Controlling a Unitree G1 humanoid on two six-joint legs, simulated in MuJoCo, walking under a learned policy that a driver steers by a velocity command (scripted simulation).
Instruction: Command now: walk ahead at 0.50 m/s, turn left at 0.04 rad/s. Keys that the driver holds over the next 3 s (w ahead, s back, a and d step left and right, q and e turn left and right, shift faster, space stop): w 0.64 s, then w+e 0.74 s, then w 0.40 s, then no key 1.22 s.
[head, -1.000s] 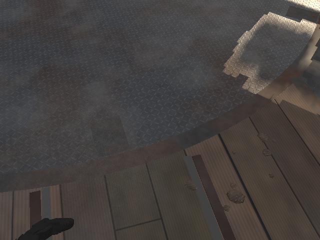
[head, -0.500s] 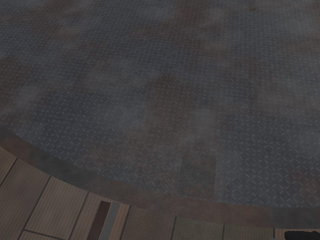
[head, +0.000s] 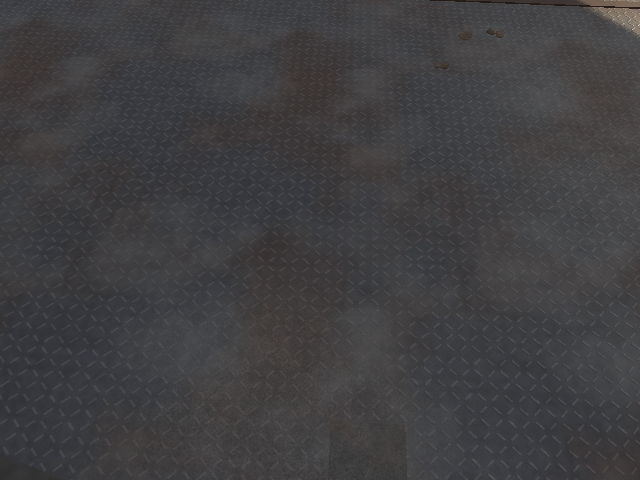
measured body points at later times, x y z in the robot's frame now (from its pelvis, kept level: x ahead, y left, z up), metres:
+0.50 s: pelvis +0.28 -0.05 +0.00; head +0.30 -0.05 +0.45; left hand +0.30 +0.23 -0.12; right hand +0.46 -0.30 -0.10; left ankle +0.46 +0.12 -0.69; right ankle +0.21 -0.14 -0.74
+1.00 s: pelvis +0.56 +0.01 +0.00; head +0.58 +0.01 +0.45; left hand +0.74 +0.25 -0.11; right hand +0.55 -0.27 -0.12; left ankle +0.51 +0.10 -0.74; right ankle +0.70 -0.19 -0.68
